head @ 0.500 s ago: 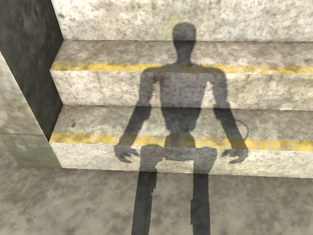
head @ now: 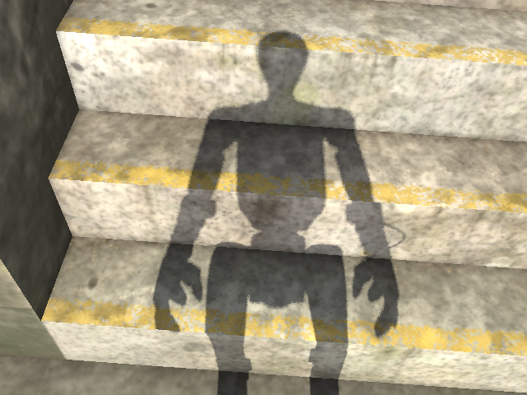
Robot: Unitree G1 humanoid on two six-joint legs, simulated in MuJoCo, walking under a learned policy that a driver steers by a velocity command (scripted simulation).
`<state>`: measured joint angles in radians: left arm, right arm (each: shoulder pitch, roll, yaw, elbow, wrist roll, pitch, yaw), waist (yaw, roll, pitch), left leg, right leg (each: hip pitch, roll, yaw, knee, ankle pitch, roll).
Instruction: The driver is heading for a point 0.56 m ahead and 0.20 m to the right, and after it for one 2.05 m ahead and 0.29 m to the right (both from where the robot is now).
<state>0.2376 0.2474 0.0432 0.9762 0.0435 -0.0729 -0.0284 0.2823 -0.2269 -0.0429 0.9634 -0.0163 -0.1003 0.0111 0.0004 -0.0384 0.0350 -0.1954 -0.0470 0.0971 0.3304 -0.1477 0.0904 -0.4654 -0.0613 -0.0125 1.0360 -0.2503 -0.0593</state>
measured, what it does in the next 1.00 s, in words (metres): walks ahead, turning right: right foot, then left foot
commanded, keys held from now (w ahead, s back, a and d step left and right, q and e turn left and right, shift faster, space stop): w+e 0.60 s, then e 0.40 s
